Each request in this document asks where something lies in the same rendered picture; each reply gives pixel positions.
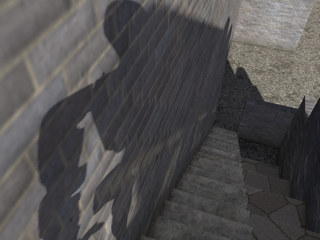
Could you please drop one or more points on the stairs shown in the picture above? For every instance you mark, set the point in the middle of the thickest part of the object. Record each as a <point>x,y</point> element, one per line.
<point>208,201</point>

